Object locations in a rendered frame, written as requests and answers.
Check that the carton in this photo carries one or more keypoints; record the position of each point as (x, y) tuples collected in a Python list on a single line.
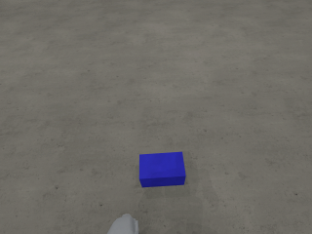
[(161, 169)]

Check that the robot left thigh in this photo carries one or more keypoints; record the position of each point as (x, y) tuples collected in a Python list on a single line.
[(124, 225)]

